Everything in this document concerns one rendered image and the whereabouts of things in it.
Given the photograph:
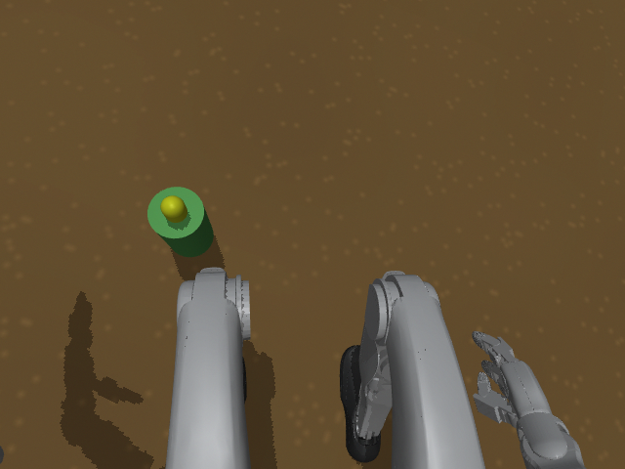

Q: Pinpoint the right robot arm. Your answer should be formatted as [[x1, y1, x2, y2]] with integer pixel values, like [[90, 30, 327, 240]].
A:
[[517, 412, 586, 469]]

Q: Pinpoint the right robot hand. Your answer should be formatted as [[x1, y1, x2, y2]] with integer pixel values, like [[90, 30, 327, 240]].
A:
[[472, 331, 553, 428]]

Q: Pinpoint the right robot foot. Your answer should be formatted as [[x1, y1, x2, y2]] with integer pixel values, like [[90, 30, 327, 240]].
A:
[[340, 345, 381, 462]]

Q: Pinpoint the bottle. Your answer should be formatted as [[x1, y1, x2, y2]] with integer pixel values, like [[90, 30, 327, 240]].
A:
[[147, 187, 214, 257]]

